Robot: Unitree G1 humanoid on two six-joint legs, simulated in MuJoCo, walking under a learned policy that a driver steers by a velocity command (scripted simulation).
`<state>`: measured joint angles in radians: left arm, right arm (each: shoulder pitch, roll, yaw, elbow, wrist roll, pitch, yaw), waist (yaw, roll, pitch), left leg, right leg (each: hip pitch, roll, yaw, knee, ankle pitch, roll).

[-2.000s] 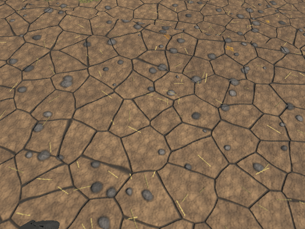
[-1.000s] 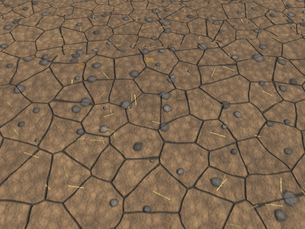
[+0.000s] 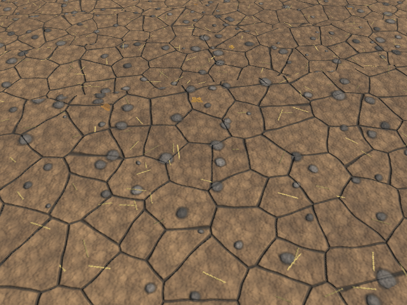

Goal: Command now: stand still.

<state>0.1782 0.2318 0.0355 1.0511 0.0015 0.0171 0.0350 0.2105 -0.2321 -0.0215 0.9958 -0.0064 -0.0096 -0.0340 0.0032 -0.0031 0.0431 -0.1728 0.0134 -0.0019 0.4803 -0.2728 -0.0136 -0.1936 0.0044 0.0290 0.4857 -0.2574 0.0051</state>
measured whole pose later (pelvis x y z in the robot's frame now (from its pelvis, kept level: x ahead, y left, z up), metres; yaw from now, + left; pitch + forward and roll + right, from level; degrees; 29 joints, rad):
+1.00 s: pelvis +0.30 +0.04 -0.01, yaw +0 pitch +0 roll +0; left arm 0.37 0.24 0.03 1.02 -0.03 -0.10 0.01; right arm 0.10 -0.26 -0.04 0.87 0.01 -0.10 0.04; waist 0.02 -0.01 0.05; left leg -0.41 -0.05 0.06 0.54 -0.15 0.07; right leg -0.26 -0.01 0.06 1.20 -0.40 -0.05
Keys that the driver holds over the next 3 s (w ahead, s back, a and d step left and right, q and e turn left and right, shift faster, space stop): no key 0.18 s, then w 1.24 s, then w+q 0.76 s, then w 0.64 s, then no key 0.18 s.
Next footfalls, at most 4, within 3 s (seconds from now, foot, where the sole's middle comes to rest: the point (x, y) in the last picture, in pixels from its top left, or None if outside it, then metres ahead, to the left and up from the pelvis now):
0.88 left None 0.43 0.12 -0.78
1.46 right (248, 246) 0.73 -0.13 -0.78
2.00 left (178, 185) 1.00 0.14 -0.78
2.48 right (192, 122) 1.37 0.09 -0.78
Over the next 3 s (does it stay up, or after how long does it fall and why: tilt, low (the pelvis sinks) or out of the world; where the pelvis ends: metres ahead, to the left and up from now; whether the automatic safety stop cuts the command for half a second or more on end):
stays up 1.41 0.22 -0.01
